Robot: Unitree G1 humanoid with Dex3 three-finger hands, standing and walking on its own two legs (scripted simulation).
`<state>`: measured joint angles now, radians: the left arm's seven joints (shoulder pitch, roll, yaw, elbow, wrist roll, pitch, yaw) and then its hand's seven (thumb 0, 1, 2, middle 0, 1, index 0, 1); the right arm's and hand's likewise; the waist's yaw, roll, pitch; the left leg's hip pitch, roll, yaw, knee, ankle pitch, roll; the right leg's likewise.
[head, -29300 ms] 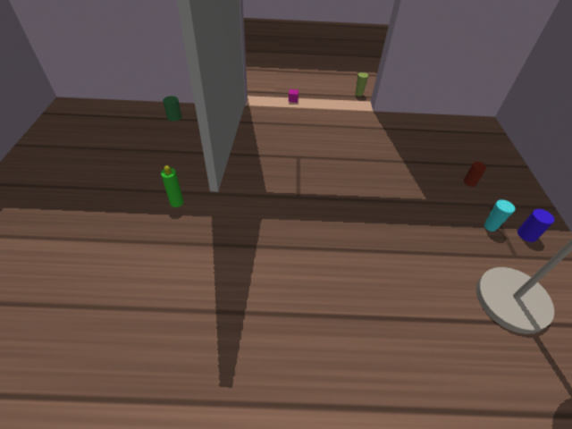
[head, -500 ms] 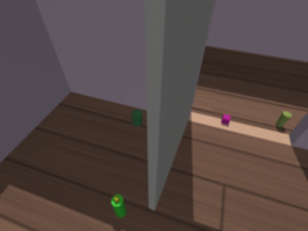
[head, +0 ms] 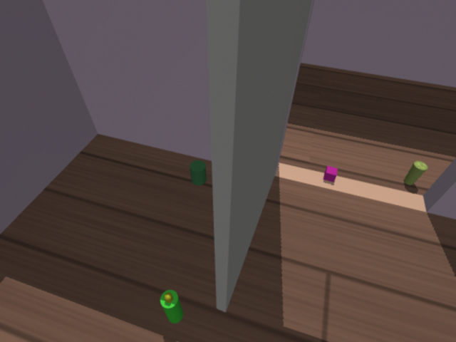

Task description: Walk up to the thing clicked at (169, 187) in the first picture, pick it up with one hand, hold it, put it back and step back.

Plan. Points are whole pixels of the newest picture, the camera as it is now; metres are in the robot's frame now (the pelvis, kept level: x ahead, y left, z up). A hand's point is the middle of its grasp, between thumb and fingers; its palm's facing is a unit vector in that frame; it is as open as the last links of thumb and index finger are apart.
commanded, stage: stand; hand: left
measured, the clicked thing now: (171, 305) +0.39 +0.20 -0.67
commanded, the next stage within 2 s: step back in 0.68 s
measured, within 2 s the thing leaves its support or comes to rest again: neither
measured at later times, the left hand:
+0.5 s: hand out of the picture +0.08 +0.25 -0.16, palm faces -0.01 -0.94 -0.34, open 7.4 cm
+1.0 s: hand out of the picture +0.11 +0.30 -0.18, palm faces -0.01 -0.93 -0.37, open 7.4 cm
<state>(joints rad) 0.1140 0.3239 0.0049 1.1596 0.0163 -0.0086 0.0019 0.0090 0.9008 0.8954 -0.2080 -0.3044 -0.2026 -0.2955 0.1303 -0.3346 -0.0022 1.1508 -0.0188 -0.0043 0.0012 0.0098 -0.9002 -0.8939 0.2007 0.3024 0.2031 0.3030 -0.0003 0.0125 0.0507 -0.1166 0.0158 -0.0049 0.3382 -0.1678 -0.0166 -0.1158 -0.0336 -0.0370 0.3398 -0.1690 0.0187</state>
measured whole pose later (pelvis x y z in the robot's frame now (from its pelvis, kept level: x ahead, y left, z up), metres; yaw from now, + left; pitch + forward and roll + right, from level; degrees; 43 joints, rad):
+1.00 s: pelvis -0.03 +0.03 -0.03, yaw +1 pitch -1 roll -1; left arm 0.02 0.40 0.06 0.96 0.01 0.06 0.01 0.01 0.90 0.90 -0.21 -0.30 -0.20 -0.30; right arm 0.13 -0.40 -0.06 0.99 -0.01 0.04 0.02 0.01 -0.90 -0.89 0.20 0.30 0.20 0.30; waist -0.02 -0.03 0.15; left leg -0.30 -0.04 -0.01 0.67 -0.36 0.04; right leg -0.38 -0.06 0.01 0.69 -0.34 0.01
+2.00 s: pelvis -0.27 +0.03 -0.02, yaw -3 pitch -2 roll -1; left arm 0.17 0.40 0.08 0.82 0.01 0.06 0.01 0.01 0.90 0.90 -0.21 -0.30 -0.20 -0.29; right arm 0.13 -0.36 -0.03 0.83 -0.03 0.02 -0.01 0.01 -0.90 -0.89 0.20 0.30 0.21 0.30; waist 0.01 -0.03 0.16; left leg -0.34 0.02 -0.02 0.60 -0.23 0.02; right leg -0.40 0.09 0.13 1.11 -0.52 0.02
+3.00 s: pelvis -0.60 -0.02 -0.02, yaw +0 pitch -2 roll +1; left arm 0.20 0.36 0.06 0.86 0.05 0.02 0.01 0.01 0.90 0.89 -0.21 -0.30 -0.21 -0.30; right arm 0.19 -0.42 -0.05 0.90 -0.02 0.07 -0.01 0.01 -0.90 -0.89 0.20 0.30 0.20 0.30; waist 0.03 0.04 0.12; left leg -0.42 -0.08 -0.13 1.06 -0.49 -0.03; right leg -0.33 -0.02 -0.02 0.66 -0.29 -0.03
